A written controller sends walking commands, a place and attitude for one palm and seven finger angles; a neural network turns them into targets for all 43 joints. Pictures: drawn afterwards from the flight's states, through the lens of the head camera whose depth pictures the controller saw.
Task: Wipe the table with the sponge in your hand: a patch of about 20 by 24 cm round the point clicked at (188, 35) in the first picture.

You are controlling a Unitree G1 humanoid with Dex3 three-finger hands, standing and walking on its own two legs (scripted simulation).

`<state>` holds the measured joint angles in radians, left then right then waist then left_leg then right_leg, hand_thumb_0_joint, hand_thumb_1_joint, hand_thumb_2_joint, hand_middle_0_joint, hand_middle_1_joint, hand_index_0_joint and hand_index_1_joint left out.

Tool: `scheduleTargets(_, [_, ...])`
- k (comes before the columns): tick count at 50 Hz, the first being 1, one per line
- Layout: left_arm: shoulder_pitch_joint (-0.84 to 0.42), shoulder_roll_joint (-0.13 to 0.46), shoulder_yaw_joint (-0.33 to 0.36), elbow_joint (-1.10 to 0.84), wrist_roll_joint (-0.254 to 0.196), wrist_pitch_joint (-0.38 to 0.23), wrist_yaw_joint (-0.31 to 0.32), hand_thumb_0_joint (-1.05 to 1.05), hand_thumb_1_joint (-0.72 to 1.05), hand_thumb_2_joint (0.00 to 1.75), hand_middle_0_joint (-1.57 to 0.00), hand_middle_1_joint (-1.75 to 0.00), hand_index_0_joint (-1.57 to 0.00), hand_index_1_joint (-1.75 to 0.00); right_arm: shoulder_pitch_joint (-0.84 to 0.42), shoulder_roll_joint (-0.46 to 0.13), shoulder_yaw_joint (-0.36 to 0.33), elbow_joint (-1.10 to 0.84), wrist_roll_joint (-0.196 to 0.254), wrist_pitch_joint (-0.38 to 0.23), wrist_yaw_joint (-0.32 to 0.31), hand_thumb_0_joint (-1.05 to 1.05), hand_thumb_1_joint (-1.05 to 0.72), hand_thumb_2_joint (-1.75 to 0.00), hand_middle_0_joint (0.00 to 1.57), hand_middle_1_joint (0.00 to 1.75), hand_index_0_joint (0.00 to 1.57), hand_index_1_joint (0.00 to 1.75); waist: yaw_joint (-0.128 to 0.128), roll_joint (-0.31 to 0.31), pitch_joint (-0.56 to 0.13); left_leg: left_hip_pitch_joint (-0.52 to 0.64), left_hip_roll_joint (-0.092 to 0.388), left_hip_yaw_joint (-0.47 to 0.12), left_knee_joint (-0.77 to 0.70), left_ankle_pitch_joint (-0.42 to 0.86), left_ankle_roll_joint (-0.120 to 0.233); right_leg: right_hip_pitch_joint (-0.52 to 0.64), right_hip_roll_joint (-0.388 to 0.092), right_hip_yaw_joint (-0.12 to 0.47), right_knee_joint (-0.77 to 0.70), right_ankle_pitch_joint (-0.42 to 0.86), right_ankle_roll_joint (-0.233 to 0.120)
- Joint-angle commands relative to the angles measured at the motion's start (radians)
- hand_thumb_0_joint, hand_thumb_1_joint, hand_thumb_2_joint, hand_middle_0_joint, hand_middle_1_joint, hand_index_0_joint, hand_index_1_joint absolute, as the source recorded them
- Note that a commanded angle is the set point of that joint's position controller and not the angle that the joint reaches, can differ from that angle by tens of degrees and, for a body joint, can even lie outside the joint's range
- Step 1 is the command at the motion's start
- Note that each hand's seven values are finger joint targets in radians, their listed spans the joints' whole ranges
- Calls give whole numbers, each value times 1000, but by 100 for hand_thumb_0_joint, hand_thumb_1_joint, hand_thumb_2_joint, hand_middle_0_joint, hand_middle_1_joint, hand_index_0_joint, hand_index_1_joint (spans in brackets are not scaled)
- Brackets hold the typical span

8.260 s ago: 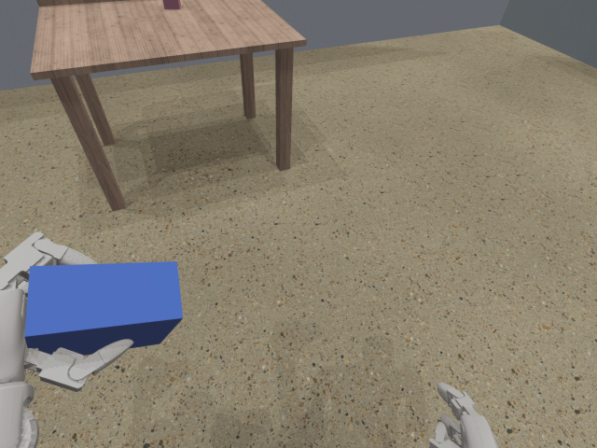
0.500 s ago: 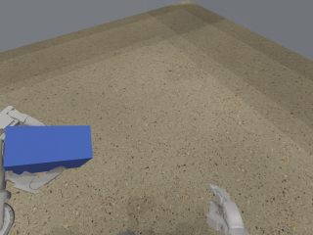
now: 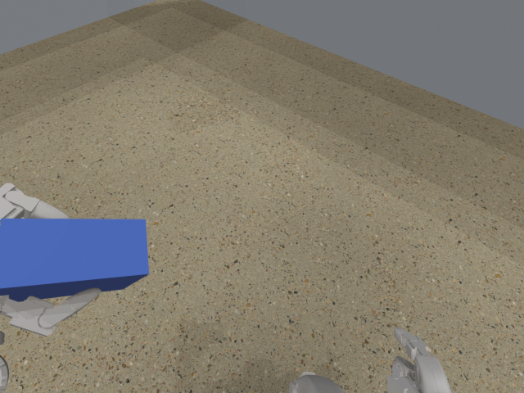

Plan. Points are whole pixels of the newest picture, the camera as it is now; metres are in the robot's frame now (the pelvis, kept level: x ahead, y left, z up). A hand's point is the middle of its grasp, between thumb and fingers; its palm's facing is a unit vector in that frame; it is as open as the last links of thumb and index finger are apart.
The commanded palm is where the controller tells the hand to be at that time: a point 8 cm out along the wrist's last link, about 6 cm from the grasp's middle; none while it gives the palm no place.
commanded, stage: turn to face it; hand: left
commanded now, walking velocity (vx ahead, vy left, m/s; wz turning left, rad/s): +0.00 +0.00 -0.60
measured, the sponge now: (95, 259) +0.23 +0.22 +0.14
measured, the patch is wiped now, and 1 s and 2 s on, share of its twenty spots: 0.00 0.00 0.00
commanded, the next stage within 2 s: none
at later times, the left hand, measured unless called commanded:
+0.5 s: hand (173, 264) +0.22 +0.12 +0.17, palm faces +0.09 -0.86 -0.51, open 10.5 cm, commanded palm +0.18 +0.18 +0.18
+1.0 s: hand (326, 329) +0.17 -0.04 +0.16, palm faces -0.27 -0.78 -0.56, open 10.5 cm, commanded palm +0.15 +0.05 +0.18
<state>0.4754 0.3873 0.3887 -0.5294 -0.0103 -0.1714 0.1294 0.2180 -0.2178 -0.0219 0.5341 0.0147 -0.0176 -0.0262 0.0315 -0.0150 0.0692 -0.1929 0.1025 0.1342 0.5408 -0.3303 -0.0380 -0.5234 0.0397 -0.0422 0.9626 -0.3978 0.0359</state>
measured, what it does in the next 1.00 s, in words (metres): walks backwards, turning right: right foot, then left foot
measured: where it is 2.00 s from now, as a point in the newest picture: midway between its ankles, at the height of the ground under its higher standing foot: outside the picture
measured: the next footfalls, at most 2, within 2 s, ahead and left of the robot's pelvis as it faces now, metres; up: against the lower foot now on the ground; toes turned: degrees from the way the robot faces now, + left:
right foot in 0.14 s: +0.05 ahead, -0.15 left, +0.00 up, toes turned -13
left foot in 0.52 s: +0.01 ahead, +0.08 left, +0.00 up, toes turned -14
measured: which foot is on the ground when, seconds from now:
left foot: down 0.00-0.16, up 0.18-0.50, down 0.52-0.84, up 0.86-1.00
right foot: up 0.00-0.12, down 0.14-0.54, up 0.56-0.82, down 0.84-1.00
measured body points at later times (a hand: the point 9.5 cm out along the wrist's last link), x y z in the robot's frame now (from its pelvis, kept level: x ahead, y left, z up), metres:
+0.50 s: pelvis -0.06 -0.04 +0.00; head -0.01 -0.05 +0.44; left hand +0.21 +0.17 +0.19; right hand +0.04 -0.35 -0.09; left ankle -0.03 +0.09 -0.73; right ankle +0.01 -0.14 -0.73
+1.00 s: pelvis -0.15 -0.08 -0.01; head -0.10 -0.14 +0.43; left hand +0.18 +0.01 +0.19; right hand -0.15 -0.36 -0.12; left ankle -0.08 +0.05 -0.66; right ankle -0.17 -0.18 -0.73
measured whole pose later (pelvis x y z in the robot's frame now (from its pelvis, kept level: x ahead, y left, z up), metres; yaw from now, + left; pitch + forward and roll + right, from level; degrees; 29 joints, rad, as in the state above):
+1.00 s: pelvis -0.15 -0.08 -0.01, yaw -37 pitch +0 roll +0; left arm 0.53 0.43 0.40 -0.60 -0.05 -0.17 0.12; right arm 0.12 -0.22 0.00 0.56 0.02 0.04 0.00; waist -0.03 0.04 0.20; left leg -0.50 0.10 0.04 1.15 -0.49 -0.10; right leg -0.36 0.02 -0.04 0.61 -0.25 -0.05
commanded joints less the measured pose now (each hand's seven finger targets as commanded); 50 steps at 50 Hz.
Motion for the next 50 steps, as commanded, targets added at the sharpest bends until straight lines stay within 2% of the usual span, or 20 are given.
scheduleTargets(1, [-119,124,25,-240,-8,-63,18,0,10,130,-120,-160,-120,-160,-60,-131,-32,-140,6,-75,13,0,-90,-90,20,30,20,30,-28,279,-65,39,261,-26,-124,609,87,87,-44,-75,-159,14,26])
scheduleTargets(6, [-146,175,80,-223,-11,-55,16,0,10,130,-120,-160,-120,-160,-58,-121,-27,-143,7,-89,24,0,-90,-90,20,30,20,30,-12,210,-133,-18,220,37,140,476,22,383,-42,-104,-483,233,5])
scheduleTargets(7, [-115,207,103,-212,-3,-58,23,0,10,130,-120,-160,-120,-160,-50,-101,-25,-146,11,-83,27,0,-90,-90,20,30,20,30,-15,69,-181,-120,146,65,332,306,-12,493,-167,45,-512,516,-59])
scheduleTargets(8, [-76,260,168,-225,-15,-72,35,0,10,130,-120,-160,-120,-160,-96,-66,-5,-169,6,-80,25,0,-90,-90,20,30,20,30,7,-154,-201,-355,19,37,536,-217,-50,609,-338,335,-498,1025,-171])
scheduleTargets(9, [0,261,200,-204,-49,-58,36,0,10,130,-120,-160,-120,-160,-97,-79,-22,-164,15,-67,20,0,-90,-90,20,30,20,30,7,-259,-262,-367,0,-110,672,-303,-58,546,-385,459,-528,997,-186])
scheduleTargets(12, [100,239,237,-278,-67,-68,38,0,10,130,-120,-160,-120,-160,-156,-40,11,-134,-2,-4,29,0,-90,-90,20,30,20,30,-3,-60,-285,-375,9,-160,685,-184,-63,516,-320,344,-508,687,-203])
scheduleTargets(20, [90,187,186,-256,-60,-56,47,0,10,130,-120,-160,-120,-160,-159,-83,-15,-135,-3,23,16,0,-90,-90,20,30,20,30,9,-119,-250,-170,-58,-93,247,-148,-41,315,-268,410,-620,315,-209])
scheduleTargets(24, [18,168,129,-271,-45,-51,40,0,10,130,-120,-160,-120,-160,-114,-99,-19,-137,1,26,12,0,-90,-90,20,30,20,30,-14,-72,-239,47,-48,-82,-68,-41,-7,191,-209,404,-586,185,-135])
scheduleTargets(25, [-16,168,116,-294,-42,-59,34,0,10,130,-120,-160,-120,-160,-106,-115,-27,-141,-2,19,7,0,-90,-90,20,30,20,30,-18,4,-210,116,20,-129,-155,-52,27,90,-157,382,-522,109,-100])
scheduleTargets(27, [-71,203,138,-328,-16,-81,28,0,10,130,-120,-160,-120,-160,-131,-124,-32,-157,-6,1,-8,0,-90,-90,20,30,20,30,4,356,-149,91,350,-374,-301,43,165,-85,-2,124,-38,-114,-12])
scheduleTargets(28, [-96,195,126,-330,0,-83,32,0,10,130,-120,-160,-120,-160,-143,-96,-25,-162,-14,-9,-11,0,-90,-90,20,30,20,30,-5,347,-113,-37,391,-386,-306,94,197,-45,-33,84,180,-111,0])
scheduleTargets(30, [-112,126,52,-285,0,-72,20,0,10,130,-120,-160,-120,-160,-116,-112,-36,-149,0,-23,5,0,-90,-90,20,30,20,30,-11,263,-52,-54,320,-184,-232,256,173,-71,-73,58,244,-66,17])
scheduleTargets(32, [-145,117,27,-294,-3,-64,21,0,10,130,-120,-160,-120,-160,-99,-117,-35,-150,8,-39,16,0,-90,-90,20,30,20,30,-12,278,-54,-19,282,-69,-196,355,124,-32,-85,-13,109,-40,31])
scheduleTargets(37, [-149,138,37,-225,-12,-51,20,0,10,130,-120,-160,-120,-160,-57,-134,-34,-152,2,-72,18,0,-90,-90,20,30,20,30,-31,332,-71,4,277,-1,-143,423,78,139,-44,-110,-207,-36,39])
scheduleTargets(40, [-125,152,65,-232,-21,-54,17,0,10,130,-120,-160,-120,-160,-39,-126,-33,-153,6,-83,31,0,-90,-90,20,30,20,30,-21,269,-137,7,238,38,45,412,30,327,-26,-124,-461,147,22])
scheduleTargets(41, [-120,180,90,-236,-18,-58,20,0,10,130,-120,-160,-120,-160,-38,-111,-30,-151,12,-80,35,0,-90,-90,20,30,20,30,-19,150,-170,-39,197,57,190,314,4,408,-97,-51,-541,293,-12])
scheduleTargets(43, [-19,260,187,-199,-34,-64,38,0,10,130,-120,-160,-120,-160,-98,-71,-6,-180,11,-67,25,0,-90,-90,20,30,20,30,11,-253,-227,-418,-3,-25,587,-329,-61,572,-373,396,-521,1039,-184])
scheduleTargets(45, [61,266,227,-266,-62,-58,37,0,10,130,-120,-160,-120,-160,-132,-56,-5,-169,14,-33,24,0,-90,-90,20,30,20,30,-2,-200,-266,-454,19,-165,739,-222,-61,589,-366,395,-487,912,-210])
scheduleTargets(47, [114,244,247,-279,-67,-67,42,0,10,130,-120,-160,-120,-160,-160,-43,8,-145,7,9,27,0,-90,-90,20,30,20,30,-7,-81,-293,-422,16,-147,680,-168,-70,569,-320,289,-487,792,-197])
scheduleTargets(50, [120,218,241,-274,-66,-71,44,0,10,130,-120,-160,-120,-160,-172,-59,-13,-136,-1,33,18,0,-90,-90,20,30,20,30,-19,-83,-265,-319,-5,-108,509,-124,-66,456,-291,293,-539,673,-201])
